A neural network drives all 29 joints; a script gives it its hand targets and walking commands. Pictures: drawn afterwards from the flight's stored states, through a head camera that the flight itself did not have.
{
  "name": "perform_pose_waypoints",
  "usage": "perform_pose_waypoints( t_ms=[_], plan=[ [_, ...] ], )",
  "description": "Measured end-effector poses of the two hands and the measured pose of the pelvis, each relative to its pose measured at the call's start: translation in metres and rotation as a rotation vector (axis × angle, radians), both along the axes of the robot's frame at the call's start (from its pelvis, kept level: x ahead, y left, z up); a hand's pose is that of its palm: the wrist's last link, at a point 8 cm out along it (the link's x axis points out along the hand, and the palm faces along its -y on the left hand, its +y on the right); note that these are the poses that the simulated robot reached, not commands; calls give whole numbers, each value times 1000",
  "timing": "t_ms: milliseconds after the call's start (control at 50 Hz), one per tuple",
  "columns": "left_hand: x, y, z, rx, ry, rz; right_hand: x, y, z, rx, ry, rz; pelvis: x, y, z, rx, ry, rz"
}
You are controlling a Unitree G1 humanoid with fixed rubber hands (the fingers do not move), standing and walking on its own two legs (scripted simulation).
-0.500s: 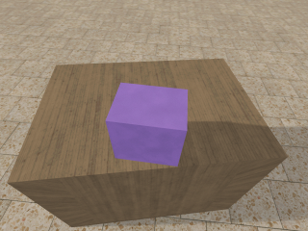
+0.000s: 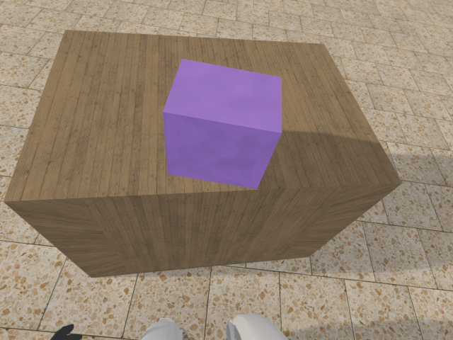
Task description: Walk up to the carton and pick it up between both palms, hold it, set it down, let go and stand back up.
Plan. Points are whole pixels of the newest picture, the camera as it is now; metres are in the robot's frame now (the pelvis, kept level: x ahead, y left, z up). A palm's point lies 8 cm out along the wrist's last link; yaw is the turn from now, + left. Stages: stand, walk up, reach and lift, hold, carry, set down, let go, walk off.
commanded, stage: walk up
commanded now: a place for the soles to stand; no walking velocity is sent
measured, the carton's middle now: (221, 128) +0.54 -0.01 +0.00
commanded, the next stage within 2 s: none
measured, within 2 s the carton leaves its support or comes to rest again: neither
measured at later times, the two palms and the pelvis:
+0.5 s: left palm out of the picture -0.03 +0.23 -0.08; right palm out of the picture -0.03 -0.40 -0.11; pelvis -0.11 -0.08 +0.01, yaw +2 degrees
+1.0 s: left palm out of the picture -0.03 +0.28 -0.12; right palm out of the picture +0.01 -0.31 -0.08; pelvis -0.10 -0.03 +0.01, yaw +5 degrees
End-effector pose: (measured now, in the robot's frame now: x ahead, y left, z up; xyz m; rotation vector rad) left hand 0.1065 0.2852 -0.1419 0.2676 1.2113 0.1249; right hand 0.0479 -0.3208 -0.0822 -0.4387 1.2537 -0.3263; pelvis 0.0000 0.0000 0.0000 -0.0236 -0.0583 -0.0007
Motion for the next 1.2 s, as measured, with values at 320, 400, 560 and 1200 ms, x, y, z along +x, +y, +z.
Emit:
perform_pose_waypoints(
  t_ms=[320, 400, 560, 1200],
  plan=[
    [-122, -55, 20, 90, 2, 69, -68, -72, -33, 68, -71, 49, -96, -75, -10, 85, -51, 5],
    [-134, -57, 42, 121, -23, 73, -76, -80, -28, 91, -71, 64, -108, -82, 1, 81, -25, 18],
    [-139, -50, 60, 143, -109, 88, -74, -80, -25, 104, -86, 98, -116, -81, 6, 62, -9, 48],
    [-135, -25, 30, 54, -51, 142, -35, -10, -12, 144, -101, 153, -89, -48, 9, 9, 51, 80]
  ],
)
